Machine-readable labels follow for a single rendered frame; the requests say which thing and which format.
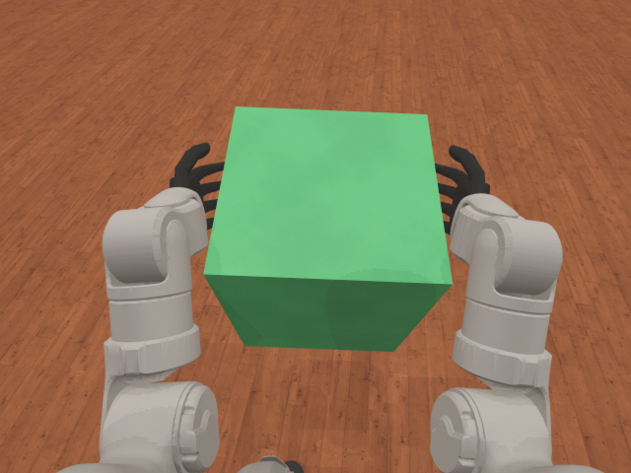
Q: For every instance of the right robot forearm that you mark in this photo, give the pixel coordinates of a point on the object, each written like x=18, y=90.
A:
x=514, y=264

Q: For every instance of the right robot hand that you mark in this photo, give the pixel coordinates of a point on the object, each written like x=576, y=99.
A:
x=472, y=183

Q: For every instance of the left robot shin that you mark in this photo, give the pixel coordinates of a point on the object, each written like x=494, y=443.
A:
x=273, y=458

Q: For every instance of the left robot hand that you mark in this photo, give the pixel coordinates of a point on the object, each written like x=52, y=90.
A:
x=187, y=177

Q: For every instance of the left robot forearm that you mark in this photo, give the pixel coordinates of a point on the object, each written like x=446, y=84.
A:
x=147, y=255

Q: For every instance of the robot right upper arm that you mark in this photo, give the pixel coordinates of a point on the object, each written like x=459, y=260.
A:
x=488, y=431

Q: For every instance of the robot left upper arm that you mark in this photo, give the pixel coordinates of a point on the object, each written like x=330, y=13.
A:
x=161, y=427

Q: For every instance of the carton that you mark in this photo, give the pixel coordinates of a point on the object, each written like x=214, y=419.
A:
x=328, y=231

